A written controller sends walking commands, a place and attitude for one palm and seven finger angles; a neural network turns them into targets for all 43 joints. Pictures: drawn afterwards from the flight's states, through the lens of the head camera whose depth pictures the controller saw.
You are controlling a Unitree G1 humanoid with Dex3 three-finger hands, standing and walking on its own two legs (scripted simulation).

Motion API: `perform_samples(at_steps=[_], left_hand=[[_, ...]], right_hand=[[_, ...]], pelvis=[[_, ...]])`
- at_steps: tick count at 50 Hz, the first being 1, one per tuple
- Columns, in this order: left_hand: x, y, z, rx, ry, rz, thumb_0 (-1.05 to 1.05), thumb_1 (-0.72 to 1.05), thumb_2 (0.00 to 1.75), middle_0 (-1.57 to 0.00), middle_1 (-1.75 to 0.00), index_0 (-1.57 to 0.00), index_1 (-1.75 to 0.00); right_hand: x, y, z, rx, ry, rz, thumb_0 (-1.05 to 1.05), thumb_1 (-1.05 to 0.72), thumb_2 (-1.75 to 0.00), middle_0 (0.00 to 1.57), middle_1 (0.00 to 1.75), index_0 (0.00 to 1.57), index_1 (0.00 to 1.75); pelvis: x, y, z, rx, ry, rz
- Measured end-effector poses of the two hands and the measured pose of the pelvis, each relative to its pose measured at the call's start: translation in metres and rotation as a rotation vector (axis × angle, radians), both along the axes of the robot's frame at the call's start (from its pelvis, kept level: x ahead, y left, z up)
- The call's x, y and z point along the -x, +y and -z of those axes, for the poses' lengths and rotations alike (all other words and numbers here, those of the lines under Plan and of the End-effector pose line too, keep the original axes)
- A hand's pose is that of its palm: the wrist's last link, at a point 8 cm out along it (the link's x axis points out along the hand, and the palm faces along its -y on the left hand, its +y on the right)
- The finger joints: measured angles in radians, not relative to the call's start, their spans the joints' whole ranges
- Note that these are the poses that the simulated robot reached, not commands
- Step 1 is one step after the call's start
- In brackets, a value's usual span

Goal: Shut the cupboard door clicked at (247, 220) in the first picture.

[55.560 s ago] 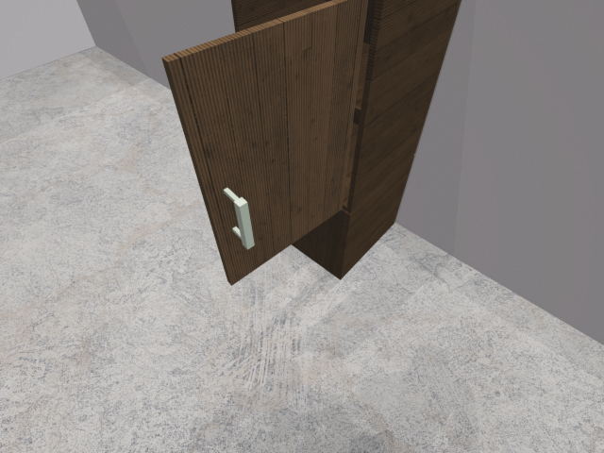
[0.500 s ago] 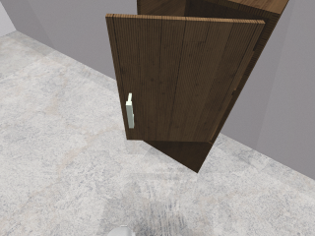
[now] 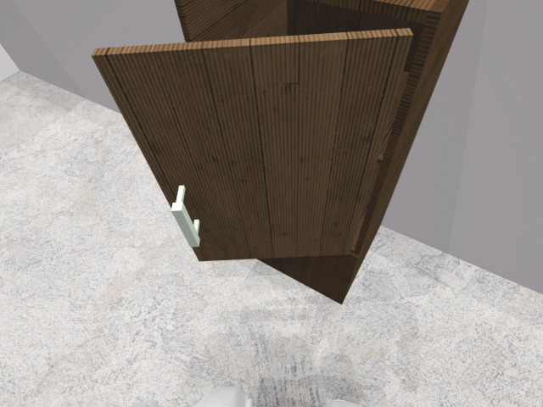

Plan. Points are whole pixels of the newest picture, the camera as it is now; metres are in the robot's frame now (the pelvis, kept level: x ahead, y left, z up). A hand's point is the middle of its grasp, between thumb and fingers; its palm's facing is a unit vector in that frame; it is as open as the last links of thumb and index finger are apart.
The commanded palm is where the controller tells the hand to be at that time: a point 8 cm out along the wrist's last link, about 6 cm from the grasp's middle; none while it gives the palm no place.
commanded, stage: come to a stop and stand still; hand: left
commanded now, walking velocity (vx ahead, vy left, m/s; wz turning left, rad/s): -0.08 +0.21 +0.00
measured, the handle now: (188, 217) +0.46 +0.20 -0.08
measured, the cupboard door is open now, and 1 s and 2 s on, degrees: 33 33 33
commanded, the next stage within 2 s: look again from close up in 0.90 s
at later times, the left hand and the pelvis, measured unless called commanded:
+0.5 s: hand out of the picture -0.04 +0.26 -0.17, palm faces +0.07 -0.95 -0.29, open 7.3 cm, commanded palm none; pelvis -0.05 +0.05 -0.01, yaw +1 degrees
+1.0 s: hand out of the picture -0.05 +0.24 -0.17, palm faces +0.06 -0.98 -0.21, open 7.3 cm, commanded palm none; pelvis -0.06 +0.05 +0.00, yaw +3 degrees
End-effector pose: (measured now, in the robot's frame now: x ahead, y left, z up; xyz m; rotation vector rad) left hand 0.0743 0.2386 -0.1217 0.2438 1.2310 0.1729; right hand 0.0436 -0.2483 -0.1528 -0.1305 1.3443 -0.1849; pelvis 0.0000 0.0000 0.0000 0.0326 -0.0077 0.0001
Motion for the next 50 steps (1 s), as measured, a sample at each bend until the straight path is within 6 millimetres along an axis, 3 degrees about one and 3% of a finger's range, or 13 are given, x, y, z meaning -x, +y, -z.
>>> perform_samples(at_steps=[8, 12, 15, 19, 24, 34, 38, 43, 50], left_hand=[[0.017, 0.001, -0.008, 0.013, -0.026, -0.044, 0.0, 0.9, 0.9, -0.2, -0.29, -0.21, -0.3], [0.041, 0.016, -0.001, 0.016, -0.006, -0.06, 0.0, 0.9, 0.9, -0.2, -0.3, -0.21, -0.3], [0.06, 0.034, 0.009, 0.001, 0.002, -0.064, 0.0, 0.9, 0.9, -0.21, -0.3, -0.21, -0.3], [0.084, 0.056, 0.014, -0.008, 0.006, -0.09, 0.0, 0.9, 0.9, -0.2, -0.29, -0.21, -0.3], [0.113, 0.068, 0.012, -0.017, 0.028, -0.081, 0.0, 0.9, 0.9, -0.2, -0.29, -0.2, -0.3], [0.161, 0.057, 0.014, 0.021, 0.094, -0.114, 0.0, 0.91, 0.9, -0.2, -0.29, -0.2, -0.3], [0.166, 0.05, 0.016, 0.049, 0.108, -0.118, 0.0, 0.9, 0.9, -0.2, -0.29, -0.2, -0.3], [0.158, 0.046, 0.019, 0.071, 0.1, -0.106, 0.0, 0.9, 0.9, -0.2, -0.29, -0.21, -0.3], [0.132, 0.048, 0.017, 0.068, 0.059, -0.081, 0.0, 0.9, 0.9, -0.2, -0.29, -0.21, -0.3]], right_hand=[[-0.019, -0.006, -0.021, 0.028, -0.046, -0.069, 0.0, -0.91, -0.9, 0.2, 0.3, 0.2, 0.3], [-0.025, 0.006, -0.031, 0.041, -0.101, -0.094, 0.0, -0.91, -0.9, 0.2, 0.3, 0.2, 0.3], [-0.027, 0.019, -0.029, 0.06, -0.211, -0.101, 0.0, -0.91, -0.9, 0.2, 0.3, 0.2, 0.3], [-0.015, 0.045, -0.025, 0.041, -0.25, -0.111, 0.0, -0.91, -0.9, 0.2, 0.3, 0.2, 0.3], [0.004, 0.078, -0.016, -0.037, -0.258, -0.106, 0.0, -0.91, -0.89, 0.2, 0.3, 0.2, 0.3], [0.046, 0.068, -0.012, -0.013, -0.159, -0.095, 0.0, -0.93, -0.89, 0.21, 0.3, 0.21, 0.3], [0.068, 0.062, -0.013, 0.011, -0.101, -0.081, 0.0, -0.92, -0.89, 0.2, 0.3, 0.21, 0.3], [0.088, 0.059, -0.016, 0.029, -0.05, -0.062, 0.0, -0.91, -0.89, 0.2, 0.3, 0.2, 0.3], [0.094, 0.064, -0.016, 0.018, -0.024, -0.047, 0.01, -0.91, -0.89, 0.2, 0.3, 0.2, 0.3]], pelvis=[[0.01, 0.001, -0.012, -0.011, 0.02, -0.018], [0.019, 0.011, -0.011, -0.007, 0.019, -0.018], [0.028, 0.028, 0.001, 0.027, 0.0, -0.038], [0.04, 0.042, 0.007, 0.023, -0.046, -0.024], [0.052, 0.049, 0.008, 0.014, -0.065, -0.013], [0.064, 0.054, 0.006, 0.018, -0.047, -0.037], [0.066, 0.055, 0.004, 0.019, -0.04, -0.044], [0.065, 0.056, 0.002, 0.018, -0.039, -0.047], [0.06, 0.055, 0.0, 0.015, -0.04, -0.049]])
